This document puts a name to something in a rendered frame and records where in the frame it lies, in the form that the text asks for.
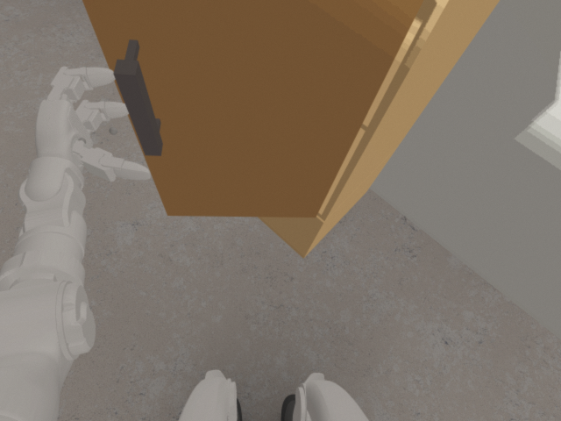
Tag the right robot shin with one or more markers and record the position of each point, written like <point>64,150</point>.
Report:
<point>312,377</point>

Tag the robot left upper arm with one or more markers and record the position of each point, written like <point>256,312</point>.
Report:
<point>43,329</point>

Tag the handle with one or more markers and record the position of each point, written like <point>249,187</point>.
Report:
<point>133,89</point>

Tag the robot right thigh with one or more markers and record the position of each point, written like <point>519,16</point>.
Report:
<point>321,400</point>

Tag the left robot hand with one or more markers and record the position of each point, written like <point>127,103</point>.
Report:
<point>58,126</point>

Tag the robot left forearm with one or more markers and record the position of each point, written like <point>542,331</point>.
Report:
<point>51,244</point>

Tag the cupboard door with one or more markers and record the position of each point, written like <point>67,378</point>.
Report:
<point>259,101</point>

